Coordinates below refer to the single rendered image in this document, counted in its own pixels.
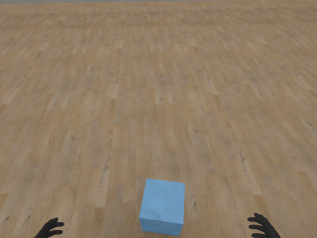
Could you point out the carton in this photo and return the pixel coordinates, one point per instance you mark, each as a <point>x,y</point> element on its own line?
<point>162,209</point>

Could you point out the right robot hand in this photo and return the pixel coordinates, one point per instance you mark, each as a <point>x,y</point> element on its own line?
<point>265,227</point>

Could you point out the left robot hand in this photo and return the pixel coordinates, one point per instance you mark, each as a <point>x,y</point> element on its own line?
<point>51,224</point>

